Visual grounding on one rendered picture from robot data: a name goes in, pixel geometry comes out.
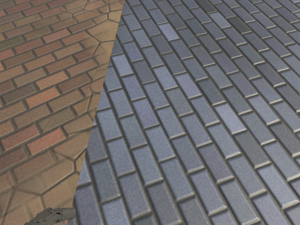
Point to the left robot hand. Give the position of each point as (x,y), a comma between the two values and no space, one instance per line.
(51,216)

